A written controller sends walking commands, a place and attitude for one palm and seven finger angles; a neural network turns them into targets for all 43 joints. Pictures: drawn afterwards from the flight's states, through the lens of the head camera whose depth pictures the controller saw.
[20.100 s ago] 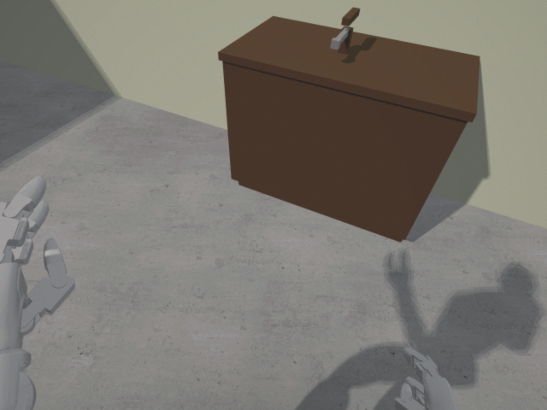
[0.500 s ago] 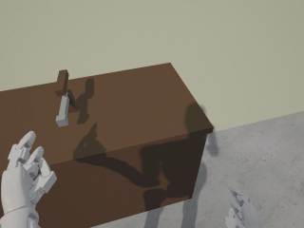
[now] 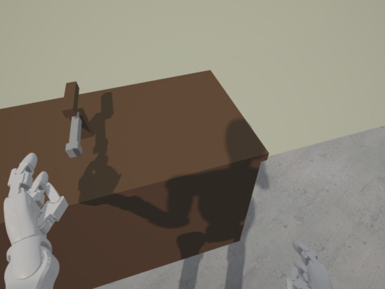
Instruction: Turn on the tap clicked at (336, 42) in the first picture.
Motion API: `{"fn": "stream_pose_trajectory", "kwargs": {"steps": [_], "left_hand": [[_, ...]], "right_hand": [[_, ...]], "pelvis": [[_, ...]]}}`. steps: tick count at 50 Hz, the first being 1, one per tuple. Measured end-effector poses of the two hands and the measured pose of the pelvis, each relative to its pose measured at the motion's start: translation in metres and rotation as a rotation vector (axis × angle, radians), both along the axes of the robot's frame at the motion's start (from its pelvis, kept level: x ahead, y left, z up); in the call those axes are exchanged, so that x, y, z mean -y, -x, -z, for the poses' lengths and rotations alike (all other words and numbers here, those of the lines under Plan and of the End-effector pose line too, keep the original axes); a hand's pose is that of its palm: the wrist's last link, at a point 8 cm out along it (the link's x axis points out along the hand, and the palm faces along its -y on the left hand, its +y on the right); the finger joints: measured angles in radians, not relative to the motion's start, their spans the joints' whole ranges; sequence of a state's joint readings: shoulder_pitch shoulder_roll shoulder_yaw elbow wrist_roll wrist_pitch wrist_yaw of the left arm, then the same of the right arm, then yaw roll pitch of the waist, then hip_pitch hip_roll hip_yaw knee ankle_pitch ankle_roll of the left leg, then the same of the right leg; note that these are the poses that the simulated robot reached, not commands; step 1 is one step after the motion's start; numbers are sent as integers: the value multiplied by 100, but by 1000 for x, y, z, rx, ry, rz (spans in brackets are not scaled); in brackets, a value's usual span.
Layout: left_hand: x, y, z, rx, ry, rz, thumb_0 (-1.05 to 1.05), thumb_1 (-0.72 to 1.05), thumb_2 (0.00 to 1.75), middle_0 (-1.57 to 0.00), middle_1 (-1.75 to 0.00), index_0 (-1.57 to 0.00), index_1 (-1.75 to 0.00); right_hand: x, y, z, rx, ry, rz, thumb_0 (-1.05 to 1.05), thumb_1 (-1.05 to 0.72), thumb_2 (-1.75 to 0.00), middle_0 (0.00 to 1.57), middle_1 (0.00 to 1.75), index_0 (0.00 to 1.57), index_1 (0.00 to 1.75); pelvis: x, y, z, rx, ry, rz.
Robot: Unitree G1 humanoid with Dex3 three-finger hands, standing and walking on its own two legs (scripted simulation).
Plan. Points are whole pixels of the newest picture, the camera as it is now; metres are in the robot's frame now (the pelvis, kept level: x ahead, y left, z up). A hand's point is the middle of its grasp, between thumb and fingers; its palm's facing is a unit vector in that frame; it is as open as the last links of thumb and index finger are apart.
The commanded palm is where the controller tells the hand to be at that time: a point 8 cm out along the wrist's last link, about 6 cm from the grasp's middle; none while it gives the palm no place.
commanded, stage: reach beside the lever's end, fingers flat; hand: left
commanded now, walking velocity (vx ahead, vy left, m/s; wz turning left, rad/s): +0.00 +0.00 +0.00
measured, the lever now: (74, 149) +0.40 +0.34 +0.06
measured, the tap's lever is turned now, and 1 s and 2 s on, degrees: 0 0 2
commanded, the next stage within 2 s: push the lever round in 1.90 s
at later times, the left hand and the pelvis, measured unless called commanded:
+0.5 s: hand (59, 184) +0.28 +0.29 +0.10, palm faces +0.58 -0.81 -0.09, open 7.6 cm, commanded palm +0.24 +0.33 +0.09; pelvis +0.00 +0.02 +0.00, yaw +0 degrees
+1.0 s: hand (61, 168) +0.34 +0.33 +0.07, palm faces +0.59 -0.80 -0.09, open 7.7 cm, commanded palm +0.30 +0.37 +0.07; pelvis +0.00 +0.02 -0.01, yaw -1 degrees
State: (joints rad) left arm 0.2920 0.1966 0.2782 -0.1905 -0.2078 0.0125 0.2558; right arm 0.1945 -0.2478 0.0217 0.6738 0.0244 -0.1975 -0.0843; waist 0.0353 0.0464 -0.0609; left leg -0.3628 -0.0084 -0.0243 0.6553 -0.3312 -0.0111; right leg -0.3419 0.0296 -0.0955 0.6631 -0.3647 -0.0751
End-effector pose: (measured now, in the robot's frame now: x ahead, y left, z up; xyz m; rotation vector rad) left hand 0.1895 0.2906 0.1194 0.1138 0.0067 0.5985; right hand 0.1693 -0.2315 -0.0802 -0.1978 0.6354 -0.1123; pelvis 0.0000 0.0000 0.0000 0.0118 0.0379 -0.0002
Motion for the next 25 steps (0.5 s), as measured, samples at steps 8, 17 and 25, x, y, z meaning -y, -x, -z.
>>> {"fn": "stream_pose_trajectory", "kwargs": {"steps": [8, 17, 25], "left_hand": [[-1, -23, 7, 4, 9, 27, 2, 90, 90, -20, -28, -19, -28], [-23, -34, 15, -14, 19, -18, 2, 90, 90, -19, -26, -19, -25], [-35, -43, 18, 15, 11, -23, 2, 90, 90, -18, -24, -18, -23]], "right_hand": [[-8, 2, 3, -30, 8, -4, 2, -91, -90, 20, 30, 20, 30], [-11, 5, 1, -60, 6, 22, 2, -91, -90, 20, 30, 20, 30], [-9, 11, 8, -95, 30, 19, 2, -91, -90, 20, 30, 20, 30]], "pelvis": [[-8, 2, 0, -9, 2, 1], [-12, -2, -1, -19, 4, 14], [-16, 3, 1, -27, 11, 2]]}}
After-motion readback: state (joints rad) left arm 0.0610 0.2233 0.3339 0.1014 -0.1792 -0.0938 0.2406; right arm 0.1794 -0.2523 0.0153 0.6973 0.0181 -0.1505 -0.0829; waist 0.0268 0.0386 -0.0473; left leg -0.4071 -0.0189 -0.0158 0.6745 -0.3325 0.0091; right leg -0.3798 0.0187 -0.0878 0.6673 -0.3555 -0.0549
